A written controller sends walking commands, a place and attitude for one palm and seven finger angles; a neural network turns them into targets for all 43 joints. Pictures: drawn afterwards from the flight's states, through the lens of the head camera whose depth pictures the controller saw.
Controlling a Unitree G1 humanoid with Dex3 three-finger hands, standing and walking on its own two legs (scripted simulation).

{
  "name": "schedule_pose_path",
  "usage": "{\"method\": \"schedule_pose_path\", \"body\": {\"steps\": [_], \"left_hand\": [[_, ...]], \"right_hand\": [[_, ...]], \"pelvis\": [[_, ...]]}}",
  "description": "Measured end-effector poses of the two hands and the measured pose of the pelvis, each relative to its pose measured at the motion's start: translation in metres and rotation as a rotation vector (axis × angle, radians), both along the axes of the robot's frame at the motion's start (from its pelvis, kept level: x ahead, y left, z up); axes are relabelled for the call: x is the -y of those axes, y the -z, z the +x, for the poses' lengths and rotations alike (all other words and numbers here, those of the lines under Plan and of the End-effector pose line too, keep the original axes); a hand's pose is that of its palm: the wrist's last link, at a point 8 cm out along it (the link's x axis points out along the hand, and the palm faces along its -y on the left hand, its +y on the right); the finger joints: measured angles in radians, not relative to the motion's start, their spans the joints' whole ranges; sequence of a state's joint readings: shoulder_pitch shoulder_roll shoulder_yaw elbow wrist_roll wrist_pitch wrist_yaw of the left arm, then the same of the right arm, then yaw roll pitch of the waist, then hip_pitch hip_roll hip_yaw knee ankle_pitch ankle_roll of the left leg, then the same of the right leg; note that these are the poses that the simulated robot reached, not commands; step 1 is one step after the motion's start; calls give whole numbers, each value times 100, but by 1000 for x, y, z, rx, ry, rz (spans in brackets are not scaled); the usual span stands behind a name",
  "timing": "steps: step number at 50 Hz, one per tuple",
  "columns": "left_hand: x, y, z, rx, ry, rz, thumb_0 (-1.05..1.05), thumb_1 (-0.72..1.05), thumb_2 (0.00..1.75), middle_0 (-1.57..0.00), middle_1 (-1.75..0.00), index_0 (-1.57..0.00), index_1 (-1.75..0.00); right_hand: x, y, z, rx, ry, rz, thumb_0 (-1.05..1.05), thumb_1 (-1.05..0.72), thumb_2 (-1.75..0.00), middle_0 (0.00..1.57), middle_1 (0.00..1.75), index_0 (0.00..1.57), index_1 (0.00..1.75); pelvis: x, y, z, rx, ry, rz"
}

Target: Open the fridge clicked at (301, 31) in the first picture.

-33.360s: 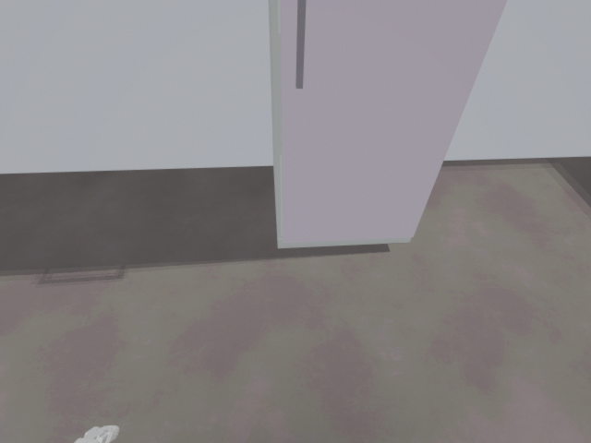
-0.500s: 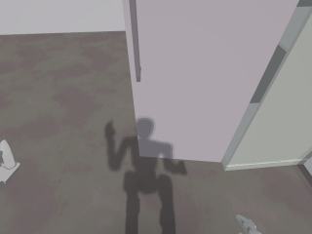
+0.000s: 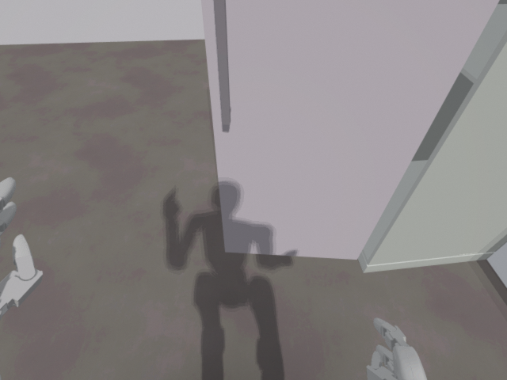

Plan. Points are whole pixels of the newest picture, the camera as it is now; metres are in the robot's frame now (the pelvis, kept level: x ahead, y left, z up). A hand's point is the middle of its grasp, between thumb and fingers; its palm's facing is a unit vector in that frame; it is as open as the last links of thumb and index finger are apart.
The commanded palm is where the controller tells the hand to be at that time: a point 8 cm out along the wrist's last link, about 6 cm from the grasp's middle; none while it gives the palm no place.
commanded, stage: stop stepping back and stand still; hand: left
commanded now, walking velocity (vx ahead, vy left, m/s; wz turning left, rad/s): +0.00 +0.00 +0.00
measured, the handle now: (223, 44) +0.69 +0.12 +0.21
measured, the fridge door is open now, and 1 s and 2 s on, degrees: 80 80 80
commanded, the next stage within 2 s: let the arm hang, fingers relaxed in 0.16 s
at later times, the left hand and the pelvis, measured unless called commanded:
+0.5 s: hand out of the picture +0.08 +0.23 -0.13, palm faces +0.00 -0.95 -0.31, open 7.4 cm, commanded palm none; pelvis -0.04 +0.01 -0.01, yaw +2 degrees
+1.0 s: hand out of the picture -0.06 +0.22 -0.17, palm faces +0.06 -0.96 -0.26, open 7.4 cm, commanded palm none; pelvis -0.04 +0.02 +0.00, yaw +2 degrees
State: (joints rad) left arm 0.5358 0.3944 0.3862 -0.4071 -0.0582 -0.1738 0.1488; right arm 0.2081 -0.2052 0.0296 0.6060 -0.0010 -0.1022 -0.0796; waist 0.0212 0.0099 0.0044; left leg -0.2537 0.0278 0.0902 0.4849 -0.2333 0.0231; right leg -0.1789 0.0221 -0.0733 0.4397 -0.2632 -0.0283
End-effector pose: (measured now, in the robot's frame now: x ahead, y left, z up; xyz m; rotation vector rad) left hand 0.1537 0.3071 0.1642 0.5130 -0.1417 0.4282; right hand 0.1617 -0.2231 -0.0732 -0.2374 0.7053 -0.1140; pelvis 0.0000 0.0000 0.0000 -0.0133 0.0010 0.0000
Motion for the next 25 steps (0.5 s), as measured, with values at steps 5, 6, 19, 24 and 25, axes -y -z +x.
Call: {"method": "schedule_pose_path", "body": {"steps": [5,6,19,24,25], "left_hand": [[1,3,-5,23,6,-30,1,88,90,-21,-31,-21,-30],[1,1,-5,32,10,-26,1,88,90,-21,-31,-21,-30],[-18,117,-5,-492,1,-140,0,89,90,-20,-30,-20,-30],[23,242,-67,-996,-22,-359,1,90,90,-20,-30,-20,-29],[34,261,-83,-1066,-24,-407,1,90,90,-20,-30,-20,-29]], "right_hand": [[-2,1,-13,-30,-8,-24,1,-90,-90,20,30,21,30],[-2,0,-15,-31,-8,-27,1,-90,-90,20,30,21,30],[12,30,-29,-107,-53,1,1,-90,-90,20,30,21,30],[24,47,-65,-236,-10,-14,1,-91,-90,20,30,21,30],[26,49,-76,-278,-2,-22,1,-91,-90,20,30,21,30]], "pelvis": [[-3,-1,-6,5,-7,-2],[-3,-1,-7,6,-8,-3],[-19,9,-31,-7,-34,-1],[-14,12,-40,2,-34,10],[-12,12,-41,4,-37,10]]}}
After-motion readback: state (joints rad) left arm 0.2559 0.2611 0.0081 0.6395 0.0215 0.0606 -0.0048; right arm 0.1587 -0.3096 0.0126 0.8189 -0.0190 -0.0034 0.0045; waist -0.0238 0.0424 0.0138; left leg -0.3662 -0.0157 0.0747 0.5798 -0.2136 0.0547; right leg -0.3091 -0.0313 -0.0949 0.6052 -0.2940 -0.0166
